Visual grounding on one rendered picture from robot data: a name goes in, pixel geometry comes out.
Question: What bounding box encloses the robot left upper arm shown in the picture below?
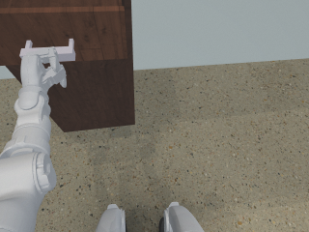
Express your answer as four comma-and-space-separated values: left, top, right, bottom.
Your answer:
0, 151, 57, 232

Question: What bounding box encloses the right robot shin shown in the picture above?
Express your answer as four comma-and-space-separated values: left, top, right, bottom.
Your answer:
164, 201, 179, 232

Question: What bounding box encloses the right robot thigh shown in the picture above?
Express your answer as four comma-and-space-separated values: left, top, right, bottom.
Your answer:
163, 205, 205, 232

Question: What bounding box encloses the handle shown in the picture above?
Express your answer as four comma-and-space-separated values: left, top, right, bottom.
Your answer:
19, 39, 76, 62

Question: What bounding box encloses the cabinet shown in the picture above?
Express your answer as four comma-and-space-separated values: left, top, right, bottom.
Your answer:
6, 0, 135, 132

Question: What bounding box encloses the left robot forearm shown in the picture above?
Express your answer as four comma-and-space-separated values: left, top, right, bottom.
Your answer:
0, 85, 51, 160

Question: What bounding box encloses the left robot hand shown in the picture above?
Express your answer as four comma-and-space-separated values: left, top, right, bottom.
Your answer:
20, 46, 67, 93

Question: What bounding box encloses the drawer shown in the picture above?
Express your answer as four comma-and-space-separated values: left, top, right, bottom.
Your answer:
0, 0, 127, 66

